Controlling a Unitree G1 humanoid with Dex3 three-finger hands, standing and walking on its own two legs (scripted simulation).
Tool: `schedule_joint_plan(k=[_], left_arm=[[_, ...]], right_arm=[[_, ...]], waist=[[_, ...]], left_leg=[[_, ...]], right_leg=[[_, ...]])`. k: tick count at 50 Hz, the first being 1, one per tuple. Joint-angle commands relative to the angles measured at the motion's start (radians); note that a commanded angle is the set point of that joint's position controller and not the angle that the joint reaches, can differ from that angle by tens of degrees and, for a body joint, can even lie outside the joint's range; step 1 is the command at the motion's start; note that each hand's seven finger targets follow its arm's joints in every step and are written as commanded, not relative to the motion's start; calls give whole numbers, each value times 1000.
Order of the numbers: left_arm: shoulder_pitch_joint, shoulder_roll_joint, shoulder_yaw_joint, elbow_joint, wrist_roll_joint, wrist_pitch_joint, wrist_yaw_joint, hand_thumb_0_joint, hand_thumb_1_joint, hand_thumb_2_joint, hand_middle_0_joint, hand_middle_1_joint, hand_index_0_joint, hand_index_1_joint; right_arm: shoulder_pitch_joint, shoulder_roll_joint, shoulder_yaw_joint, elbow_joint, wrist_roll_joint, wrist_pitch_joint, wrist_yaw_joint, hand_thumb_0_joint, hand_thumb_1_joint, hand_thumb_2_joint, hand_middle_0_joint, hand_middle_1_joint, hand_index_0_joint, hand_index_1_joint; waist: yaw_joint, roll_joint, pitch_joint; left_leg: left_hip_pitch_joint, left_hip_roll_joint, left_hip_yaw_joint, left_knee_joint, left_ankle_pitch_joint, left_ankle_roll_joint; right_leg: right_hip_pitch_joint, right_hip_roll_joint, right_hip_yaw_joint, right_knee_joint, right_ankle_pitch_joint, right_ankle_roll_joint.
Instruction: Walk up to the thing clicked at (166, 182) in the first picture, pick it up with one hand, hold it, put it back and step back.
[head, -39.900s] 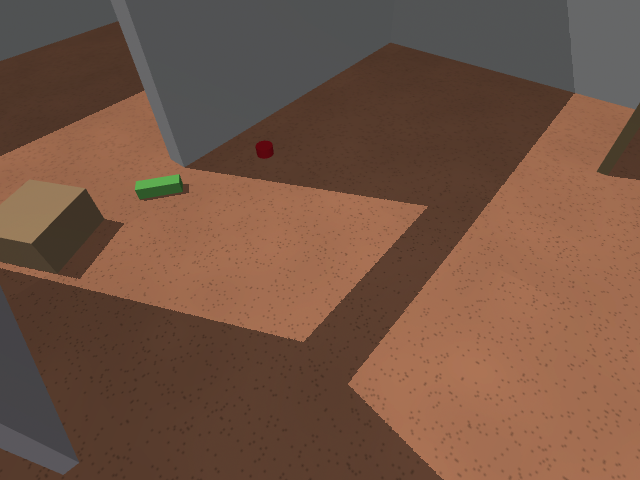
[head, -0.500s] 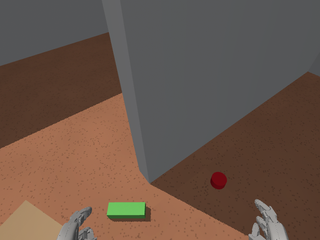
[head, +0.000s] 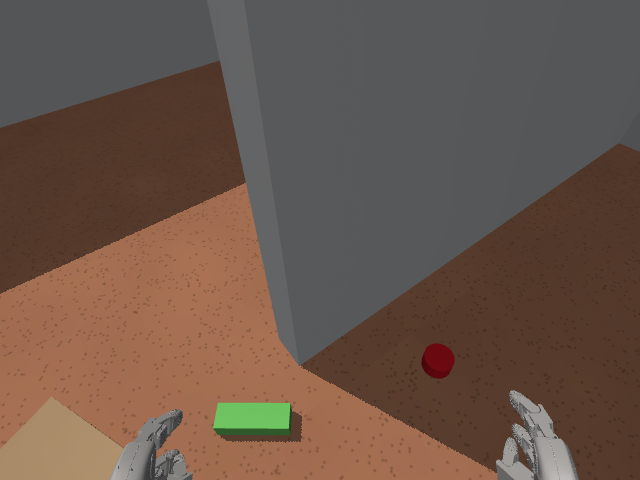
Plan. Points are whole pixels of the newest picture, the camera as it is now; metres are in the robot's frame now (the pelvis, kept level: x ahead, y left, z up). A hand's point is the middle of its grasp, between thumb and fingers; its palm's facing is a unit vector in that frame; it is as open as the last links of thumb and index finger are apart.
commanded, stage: home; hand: left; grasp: from above
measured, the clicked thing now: (254, 418) +0.44 +0.23 -0.68
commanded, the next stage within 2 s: stand in 0.82 s
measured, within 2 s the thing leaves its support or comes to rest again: neither
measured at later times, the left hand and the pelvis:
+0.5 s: hand (192, 474) +0.17 +0.18 -0.04, palm faces +0.04 -0.98 -0.21, open 7.4 cm; pelvis +0.01 +0.00 +0.00, yaw +0 degrees
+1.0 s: hand out of the picture +0.17 +0.20 -0.07, palm faces +0.01 -0.95 -0.30, open 7.4 cm; pelvis -0.01 +0.00 +0.01, yaw +0 degrees
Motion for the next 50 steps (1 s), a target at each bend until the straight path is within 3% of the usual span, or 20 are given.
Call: schedule_joint_plan(k=[1,6,12,13,16,19,21,25,28,33,37,38,39,42,45,46,47,48,49,50], left_arm=[[-18,107,65,-213,-1,-51,7,0,900,900,-200,-300,-200,-300],[1,73,40,-151,-2,-47,5,0,900,900,-200,-299,-200,-299],[-43,132,82,-232,1,-63,13,0,900,900,-200,-300,-200,-300],[-17,96,56,-187,3,-59,12,0,900,900,-200,-299,-200,-299],[-1,115,78,-208,-4,-54,12,0,900,900,-200,-300,-200,-300],[11,114,67,-198,3,-51,10,0,900,900,-200,-299,-200,-299],[7,81,36,-160,4,-48,9,0,900,900,-200,-299,-200,-299],[-35,128,78,-225,-1,-54,12,0,900,900,-200,-300,-200,-300],[-20,102,51,-192,1,-52,11,0,900,900,-200,-299,-200,-299],[-18,121,71,-215,-1,-48,13,0,900,900,-200,-300,-200,-299],[-10,90,42,-192,-3,-45,9,0,900,900,-200,-299,-200,-299],[-20,113,67,-213,-2,-45,14,0,900,900,-200,-300,-200,-300],[7,86,44,-172,-2,-37,11,0,900,900,-200,-299,-200,-299],[-21,119,75,-223,-2,-46,15,0,900,900,-200,-299,-200,-299],[0,88,45,-171,1,-45,11,0,900,900,-200,-299,-200,-299],[-304,186,58,179,115,-264,51,0,900,900,-200,-300,-200,-300],[-197,209,76,328,118,-334,46,0,900,900,-200,-300,-200,-301],[-198,222,70,374,124,-370,40,0,900,900,-200,-300,-200,-301],[-228,221,64,405,122,-389,32,0,900,900,-200,-300,-200,-301],[-243,218,56,445,120,-405,28,0,900,900,-200,-300,-200,-301]], right_arm=[[-64,-128,-52,-159,0,-55,-12,0,-900,-900,200,300,200,300],[-63,-122,-48,-157,0,-52,-12,0,-900,-900,200,300,200,300],[-63,-124,-52,-166,0,-51,-16,0,-900,-900,200,300,200,300],[-58,-118,-48,-155,0,-50,-16,0,-900,-900,200,300,200,300],[-59,-130,-56,-166,0,-46,-13,0,-900,-900,200,300,200,300],[-51,-129,-56,-160,-1,-38,-10,0,-900,-900,200,300,200,300],[-54,-122,-50,-155,-1,-35,-9,0,-900,-900,200,300,200,300],[-60,-130,-55,-164,2,-34,-7,0,-901,-900,200,299,200,299],[-58,-126,-52,-164,1,-35,-8,0,-900,-900,200,300,200,300],[-63,-128,-53,-172,4,-29,-7,0,-900,-900,200,300,200,300],[-58,-121,-49,-168,3,-29,-7,0,-900,-900,200,300,200,300],[-64,-123,-52,-179,5,-30,-8,0,-900,-900,200,299,200,299],[-61,-122,-50,-175,4,-28,-9,0,-900,-900,200,300,200,300],[-61,-125,-52,-173,4,-30,-8,0,-900,-900,200,300,200,300],[-64,-125,-51,-176,5,-30,-8,0,-900,-900,200,300,200,300],[-127,-239,-91,82,-121,78,52,0,-901,-900,200,299,200,299],[-132,-255,-109,82,-119,123,85,0,-900,-900,200,300,200,300],[-127,-244,-106,82,-125,141,104,0,-900,-900,200,300,200,300],[-101,-248,-100,75,-127,154,116,0,-900,-900,200,300,200,300],[-110,-234,-93,88,-105,161,134,0,-900,-900,200,300,200,300]], waist=[[0,10,-100],[-13,-5,-77],[-3,-11,-89],[-9,-23,-84],[-1,-8,-142],[-2,-4,-120],[-10,-29,-76],[-4,3,-89],[-11,-12,-62],[-2,6,-87],[-10,-4,-91],[-4,-10,-83],[-12,-20,-79],[0,2,-80],[-12,-2,-63],[71,-42,148],[75,-112,80],[53,-129,62],[28,-70,69],[46,-25,45]], left_leg=[[85,-33,29,-176,204,33],[76,-34,29,-171,203,35],[76,-38,37,-155,211,39],[79,-37,33,-159,211,38],[102,-37,36,-145,277,36],[93,-37,37,-141,307,35],[73,-35,33,-151,265,36],[84,-32,30,-164,239,36],[75,-34,32,-159,231,38],[79,-35,34,-161,222,36],[72,-36,32,-159,208,39],[62,-37,34,-157,198,39],[62,-39,35,-157,184,41],[62,-34,30,-172,158,38],[63,-28,21,-177,167,36],[98,13,-33,-262,366,85],[150,-6,13,-241,335,94],[185,-11,27,-239,311,97],[198,-14,4,-263,301,95],[233,-13,-14,-291,283,98]], right_leg=[[64,32,-36,-154,157,-21],[47,32,-32,-158,162,-20],[62,26,-25,-163,176,-15],[61,27,-27,-160,178,-17],[91,26,-26,-151,237,-17],[92,25,-28,-143,265,-19],[67,28,-31,-150,225,-17],[69,29,-32,-154,196,-20],[55,27,-31,-155,194,-16],[66,27,-31,-159,187,-19],[65,27,-31,-159,175,-18],[59,26,-31,-164,166,-17],[53,26,-31,-169,156,-15],[53,28,-35,-163,126,-20],[40,31,-39,-153,132,-20],[231,-37,26,-170,142,-56],[251,-61,103,-233,131,-85],[243,-76,138,-251,127,-101],[219,-57,124,-240,141,-100],[268,-61,106,-222,166,-90]])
